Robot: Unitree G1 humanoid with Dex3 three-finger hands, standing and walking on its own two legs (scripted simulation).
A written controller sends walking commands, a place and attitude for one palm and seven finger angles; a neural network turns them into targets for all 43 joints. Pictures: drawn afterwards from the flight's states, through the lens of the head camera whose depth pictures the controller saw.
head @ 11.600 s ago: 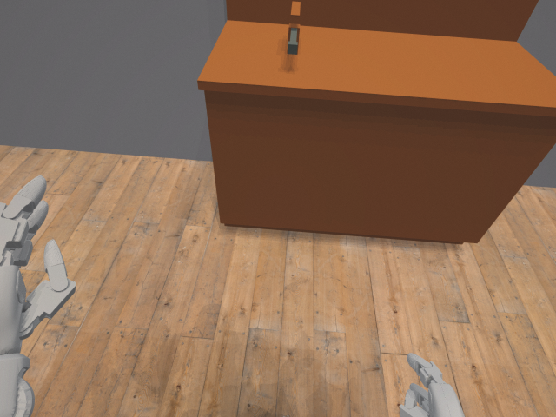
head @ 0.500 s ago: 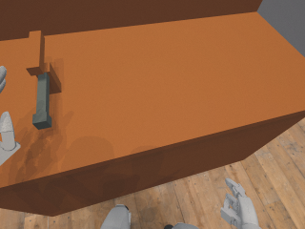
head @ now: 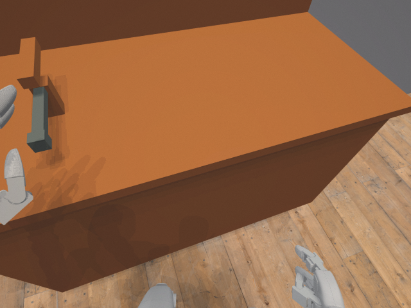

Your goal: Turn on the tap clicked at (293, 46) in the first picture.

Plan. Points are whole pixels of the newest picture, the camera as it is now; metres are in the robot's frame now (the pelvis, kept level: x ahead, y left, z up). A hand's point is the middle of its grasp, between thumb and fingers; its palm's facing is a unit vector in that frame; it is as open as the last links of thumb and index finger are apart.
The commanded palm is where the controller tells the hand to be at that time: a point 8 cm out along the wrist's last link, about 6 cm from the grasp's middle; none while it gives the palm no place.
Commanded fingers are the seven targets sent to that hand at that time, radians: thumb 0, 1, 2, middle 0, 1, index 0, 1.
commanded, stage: shuffle to correct the standing spot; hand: left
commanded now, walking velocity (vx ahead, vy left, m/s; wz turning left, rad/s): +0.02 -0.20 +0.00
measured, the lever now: (39, 141) +0.36 +0.33 +0.10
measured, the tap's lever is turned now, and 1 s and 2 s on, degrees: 0 0 0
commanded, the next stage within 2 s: come to a stop and stand still in 1.34 s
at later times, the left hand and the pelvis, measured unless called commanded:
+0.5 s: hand (54, 249) +0.16 +0.17 +0.21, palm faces +0.30 -0.77 -0.56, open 7.4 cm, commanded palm +0.07 +0.25 +0.20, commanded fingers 0.00 0.90 0.90 -0.20 -0.30 -0.20 -0.30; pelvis -0.07 -0.04 -0.01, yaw +4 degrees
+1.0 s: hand out of the picture +0.11 +0.20 +0.23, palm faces +0.48 -0.73 -0.48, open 7.4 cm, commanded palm +0.06 +0.22 +0.20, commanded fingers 0.00 0.90 0.90 -0.20 -0.30 -0.20 -0.30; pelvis -0.08 -0.07 +0.02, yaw +4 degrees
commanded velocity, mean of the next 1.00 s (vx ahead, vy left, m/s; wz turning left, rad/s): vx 0.15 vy -0.11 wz -0.01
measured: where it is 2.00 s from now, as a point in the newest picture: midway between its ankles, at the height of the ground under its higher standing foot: outside the picture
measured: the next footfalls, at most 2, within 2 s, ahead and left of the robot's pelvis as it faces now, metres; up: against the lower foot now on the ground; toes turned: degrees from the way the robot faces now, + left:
left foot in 0.22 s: -0.06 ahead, +0.09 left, +0.00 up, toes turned +1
left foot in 0.74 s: -0.08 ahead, +0.06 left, +0.00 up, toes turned +7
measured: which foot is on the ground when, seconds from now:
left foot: down 0.00-0.02, up 0.04-0.20, down 0.22-0.44, up 0.46-0.72, down 0.74-1.00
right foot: down 0.00-0.76, up 0.78-1.00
